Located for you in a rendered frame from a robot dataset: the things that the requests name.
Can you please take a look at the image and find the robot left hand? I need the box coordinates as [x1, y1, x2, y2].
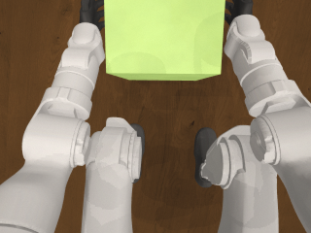
[79, 0, 105, 32]

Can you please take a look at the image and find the right robot upper arm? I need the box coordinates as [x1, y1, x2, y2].
[250, 106, 311, 233]

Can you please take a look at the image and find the left robot forearm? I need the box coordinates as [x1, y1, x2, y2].
[21, 22, 105, 158]

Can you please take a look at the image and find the right robot forearm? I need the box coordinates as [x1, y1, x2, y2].
[224, 15, 311, 117]

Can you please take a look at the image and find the robot foot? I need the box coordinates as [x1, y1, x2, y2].
[193, 127, 217, 188]
[129, 123, 145, 183]

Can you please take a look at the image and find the carton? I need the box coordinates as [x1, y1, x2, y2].
[104, 0, 225, 81]

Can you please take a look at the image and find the right robot foot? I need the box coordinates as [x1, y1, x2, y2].
[193, 127, 217, 188]

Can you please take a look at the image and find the robot right hand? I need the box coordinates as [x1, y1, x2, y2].
[224, 0, 254, 26]

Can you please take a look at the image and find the left robot upper arm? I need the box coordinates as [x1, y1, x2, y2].
[0, 113, 91, 233]

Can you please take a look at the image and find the left robot foot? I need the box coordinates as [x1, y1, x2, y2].
[129, 123, 145, 183]

